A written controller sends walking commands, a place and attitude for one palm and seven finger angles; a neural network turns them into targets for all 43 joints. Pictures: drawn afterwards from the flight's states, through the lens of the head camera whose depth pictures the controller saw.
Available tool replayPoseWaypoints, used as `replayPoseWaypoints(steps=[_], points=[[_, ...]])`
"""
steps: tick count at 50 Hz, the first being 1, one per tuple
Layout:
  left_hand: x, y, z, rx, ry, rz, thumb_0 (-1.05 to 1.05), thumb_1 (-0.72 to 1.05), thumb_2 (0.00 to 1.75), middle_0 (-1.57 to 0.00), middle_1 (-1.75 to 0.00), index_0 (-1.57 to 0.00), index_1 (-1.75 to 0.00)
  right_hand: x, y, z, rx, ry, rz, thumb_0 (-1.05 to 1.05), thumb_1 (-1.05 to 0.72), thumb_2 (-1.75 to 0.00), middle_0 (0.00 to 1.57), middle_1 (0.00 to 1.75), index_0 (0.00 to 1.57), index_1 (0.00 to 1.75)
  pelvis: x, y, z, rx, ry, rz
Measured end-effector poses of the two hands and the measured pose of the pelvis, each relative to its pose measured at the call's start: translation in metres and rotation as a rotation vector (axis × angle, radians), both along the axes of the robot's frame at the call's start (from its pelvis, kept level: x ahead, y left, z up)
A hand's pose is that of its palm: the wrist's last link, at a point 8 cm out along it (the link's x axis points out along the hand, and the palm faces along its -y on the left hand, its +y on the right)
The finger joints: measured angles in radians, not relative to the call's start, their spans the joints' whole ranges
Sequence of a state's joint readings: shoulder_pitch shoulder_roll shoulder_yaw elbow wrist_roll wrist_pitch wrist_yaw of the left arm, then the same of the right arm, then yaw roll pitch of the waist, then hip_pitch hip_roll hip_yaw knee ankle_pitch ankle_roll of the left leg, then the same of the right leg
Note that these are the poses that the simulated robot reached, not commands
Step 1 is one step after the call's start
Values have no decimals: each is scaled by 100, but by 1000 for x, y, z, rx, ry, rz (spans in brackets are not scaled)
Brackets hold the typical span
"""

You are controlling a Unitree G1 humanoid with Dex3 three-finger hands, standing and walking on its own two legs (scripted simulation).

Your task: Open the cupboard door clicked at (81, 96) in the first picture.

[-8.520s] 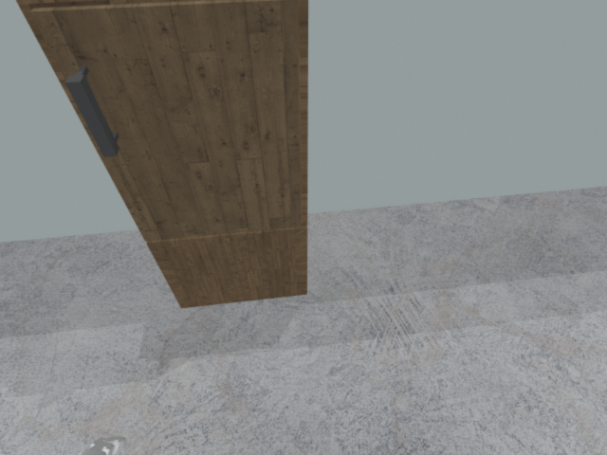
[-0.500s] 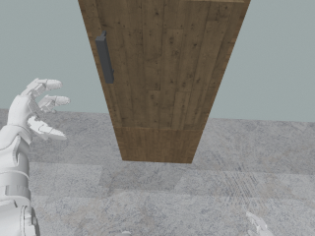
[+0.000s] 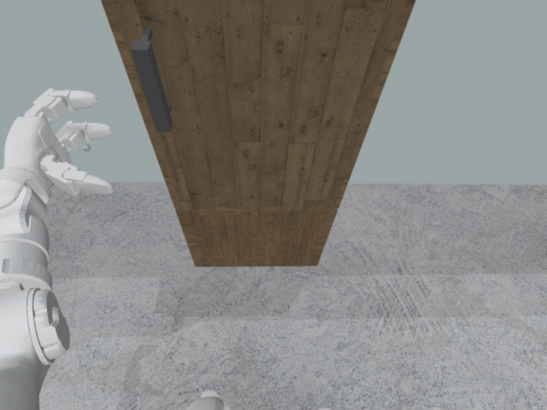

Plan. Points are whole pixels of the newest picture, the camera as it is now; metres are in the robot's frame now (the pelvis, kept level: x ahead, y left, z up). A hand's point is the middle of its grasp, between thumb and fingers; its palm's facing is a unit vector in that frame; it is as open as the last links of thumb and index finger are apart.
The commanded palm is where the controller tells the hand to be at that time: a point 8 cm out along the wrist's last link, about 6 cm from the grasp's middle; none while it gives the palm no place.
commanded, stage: move the hooked fingers beside the handle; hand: left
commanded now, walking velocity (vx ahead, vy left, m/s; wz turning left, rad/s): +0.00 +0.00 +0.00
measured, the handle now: (156, 83) +0.61 +0.19 +0.12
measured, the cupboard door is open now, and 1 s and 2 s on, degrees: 0 0 0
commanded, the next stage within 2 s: slide the fingers in behind the handle in 1.42 s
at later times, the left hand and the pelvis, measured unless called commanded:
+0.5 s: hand (92, 113) +0.52 +0.27 +0.13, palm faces -0.01 -1.00 +0.00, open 14.0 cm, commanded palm +0.52 +0.31 +0.12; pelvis +0.00 +0.00 -0.01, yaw -1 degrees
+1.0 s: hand (103, 99) +0.56 +0.27 +0.12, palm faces +0.00 -1.00 +0.00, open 14.0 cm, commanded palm +0.54 +0.30 +0.12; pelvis +0.02 +0.02 -0.01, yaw -3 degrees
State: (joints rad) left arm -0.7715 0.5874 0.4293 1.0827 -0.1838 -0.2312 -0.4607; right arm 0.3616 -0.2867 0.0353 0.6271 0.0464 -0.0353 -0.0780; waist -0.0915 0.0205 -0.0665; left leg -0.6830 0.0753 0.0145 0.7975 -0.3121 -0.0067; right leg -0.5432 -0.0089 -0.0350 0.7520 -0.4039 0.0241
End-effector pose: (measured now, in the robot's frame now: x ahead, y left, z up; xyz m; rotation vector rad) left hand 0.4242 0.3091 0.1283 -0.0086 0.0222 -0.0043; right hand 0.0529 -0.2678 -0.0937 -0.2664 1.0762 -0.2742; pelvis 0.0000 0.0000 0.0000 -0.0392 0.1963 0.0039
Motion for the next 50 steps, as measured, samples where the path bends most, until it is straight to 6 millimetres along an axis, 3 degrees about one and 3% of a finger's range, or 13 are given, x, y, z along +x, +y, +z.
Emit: replayPoseWaypoints(steps=[9,21,37,44,50], points=[[27,-3,3,-8,-11,-1,-1,-50,30,-30,-120,-30,-120,-25,-8,-4,-15,96,-52,1,-90,-90,20,30,20,30,2,-2,-4,-4,40,-10],[57,9,2,-9,16,5,-1,-50,30,-30,-120,-30,-120,-62,-10,-2,-45,221,-116,1,-90,-90,20,30,20,30,3,-1,-9,-18,90,-13],[115,6,-4,-4,23,-14,-1,-50,30,-30,-120,-30,-120,-98,17,1,-52,349,-170,0,-90,-90,20,30,20,30,8,13,-18,-39,185,-32],[121,8,-11,0,29,-8,-1,-50,30,-30,-120,-30,-120,-105,34,0,-3,394,-197,0,-90,-90,20,30,20,30,17,18,-16,-38,192,-44],[115,10,-10,4,19,0,-1,-50,30,-30,-120,-30,-120,-96,37,-1,21,389,-187,0,-90,-89,20,30,20,30,23,18,-14,-40,179,-39]])
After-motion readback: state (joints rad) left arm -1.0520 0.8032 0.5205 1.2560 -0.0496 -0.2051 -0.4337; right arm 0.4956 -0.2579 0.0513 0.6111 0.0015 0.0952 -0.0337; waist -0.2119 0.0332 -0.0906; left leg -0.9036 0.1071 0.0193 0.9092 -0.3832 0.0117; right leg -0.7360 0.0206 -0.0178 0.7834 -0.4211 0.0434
